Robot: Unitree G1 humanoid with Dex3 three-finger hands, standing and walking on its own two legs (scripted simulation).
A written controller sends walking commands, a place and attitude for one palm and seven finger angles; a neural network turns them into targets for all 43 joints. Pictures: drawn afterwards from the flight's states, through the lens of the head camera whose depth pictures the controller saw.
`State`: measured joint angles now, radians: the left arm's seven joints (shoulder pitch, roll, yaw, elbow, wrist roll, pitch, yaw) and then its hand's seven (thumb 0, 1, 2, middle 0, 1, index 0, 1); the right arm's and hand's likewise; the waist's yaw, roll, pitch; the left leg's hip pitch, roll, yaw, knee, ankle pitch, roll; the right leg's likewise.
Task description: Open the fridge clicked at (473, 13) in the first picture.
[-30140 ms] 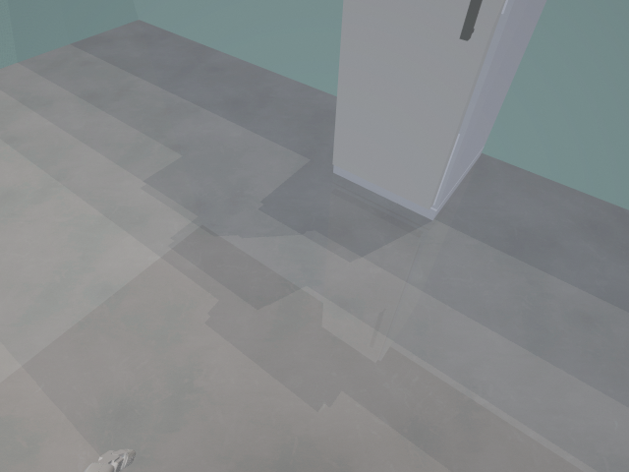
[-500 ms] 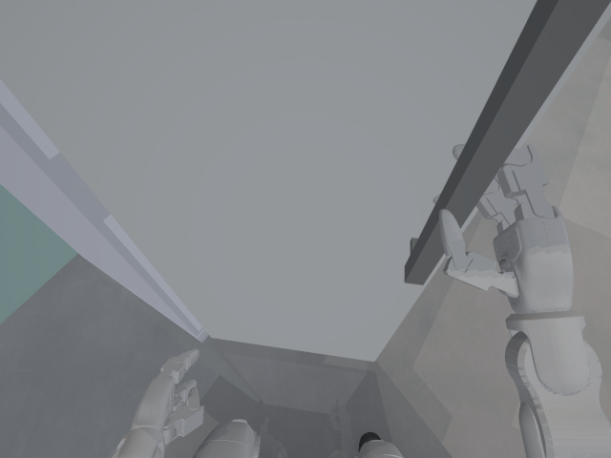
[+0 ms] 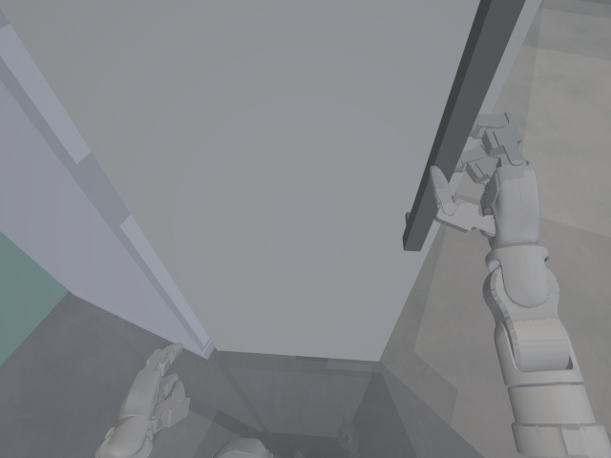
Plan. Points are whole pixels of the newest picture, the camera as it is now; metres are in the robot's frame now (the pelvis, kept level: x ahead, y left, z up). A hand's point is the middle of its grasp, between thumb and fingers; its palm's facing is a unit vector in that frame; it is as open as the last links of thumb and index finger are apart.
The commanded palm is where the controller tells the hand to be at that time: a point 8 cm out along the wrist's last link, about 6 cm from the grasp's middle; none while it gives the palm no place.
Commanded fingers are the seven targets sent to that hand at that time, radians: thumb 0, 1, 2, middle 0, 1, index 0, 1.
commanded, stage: stop walking and hold the door back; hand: right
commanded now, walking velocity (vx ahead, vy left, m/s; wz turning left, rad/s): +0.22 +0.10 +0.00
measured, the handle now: (454, 104) +0.43 -0.12 +0.24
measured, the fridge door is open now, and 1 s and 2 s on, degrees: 70 67 65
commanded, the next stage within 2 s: loosen the grip on the handle in 0.70 s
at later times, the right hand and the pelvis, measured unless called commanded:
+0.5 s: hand (448, 183) +0.39 -0.13 +0.17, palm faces +0.01 +0.98 -0.21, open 7.8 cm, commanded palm +0.35 -0.18 +0.16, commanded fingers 0.00 -0.90 -0.90 0.45 1.40 0.45 1.40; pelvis -0.02 -0.01 -0.01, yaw +3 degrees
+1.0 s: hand (471, 199) +0.36 -0.15 +0.17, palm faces +0.06 +0.98 -0.18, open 8.2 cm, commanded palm +0.35 -0.18 +0.17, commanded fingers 0.00 0.43 -0.26 0.44 1.38 0.44 1.38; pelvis -0.03 +0.02 -0.01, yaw +2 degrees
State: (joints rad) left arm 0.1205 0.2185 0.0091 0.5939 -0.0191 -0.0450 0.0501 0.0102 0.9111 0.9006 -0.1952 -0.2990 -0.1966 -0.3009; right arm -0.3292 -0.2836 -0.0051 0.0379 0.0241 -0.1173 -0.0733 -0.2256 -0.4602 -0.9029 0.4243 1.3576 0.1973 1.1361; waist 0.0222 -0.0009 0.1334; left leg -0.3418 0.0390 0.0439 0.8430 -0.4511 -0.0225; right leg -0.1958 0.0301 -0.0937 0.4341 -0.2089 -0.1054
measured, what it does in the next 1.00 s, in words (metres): steps on the spot: left foot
